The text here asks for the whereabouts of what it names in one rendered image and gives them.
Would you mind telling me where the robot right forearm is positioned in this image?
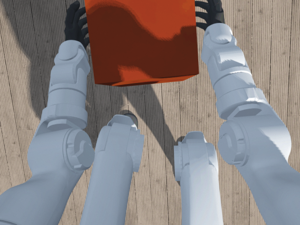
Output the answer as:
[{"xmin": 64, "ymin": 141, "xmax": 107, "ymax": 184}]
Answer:
[{"xmin": 201, "ymin": 23, "xmax": 292, "ymax": 146}]

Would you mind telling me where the left robot hand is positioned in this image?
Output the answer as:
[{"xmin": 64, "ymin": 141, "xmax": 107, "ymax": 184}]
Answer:
[{"xmin": 64, "ymin": 0, "xmax": 90, "ymax": 50}]

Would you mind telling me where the robot left forearm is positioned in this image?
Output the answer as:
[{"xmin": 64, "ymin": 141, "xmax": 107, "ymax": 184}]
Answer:
[{"xmin": 32, "ymin": 40, "xmax": 90, "ymax": 140}]

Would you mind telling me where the carton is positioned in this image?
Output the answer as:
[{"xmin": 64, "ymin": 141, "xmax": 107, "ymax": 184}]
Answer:
[{"xmin": 84, "ymin": 0, "xmax": 199, "ymax": 87}]

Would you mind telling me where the robot right upper arm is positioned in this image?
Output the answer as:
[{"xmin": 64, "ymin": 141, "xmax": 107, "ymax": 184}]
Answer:
[{"xmin": 217, "ymin": 114, "xmax": 300, "ymax": 225}]

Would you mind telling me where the robot left upper arm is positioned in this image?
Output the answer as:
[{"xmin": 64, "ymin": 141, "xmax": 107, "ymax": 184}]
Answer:
[{"xmin": 0, "ymin": 127, "xmax": 95, "ymax": 225}]

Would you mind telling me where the robot right thigh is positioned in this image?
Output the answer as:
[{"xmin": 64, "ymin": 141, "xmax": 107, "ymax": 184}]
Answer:
[{"xmin": 174, "ymin": 139, "xmax": 224, "ymax": 225}]

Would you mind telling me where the left robot foot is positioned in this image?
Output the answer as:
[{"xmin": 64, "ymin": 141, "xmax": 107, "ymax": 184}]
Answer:
[{"xmin": 124, "ymin": 113, "xmax": 138, "ymax": 129}]

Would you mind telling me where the right robot hand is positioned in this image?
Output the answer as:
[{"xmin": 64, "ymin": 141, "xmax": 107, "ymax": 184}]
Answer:
[{"xmin": 195, "ymin": 0, "xmax": 225, "ymax": 31}]

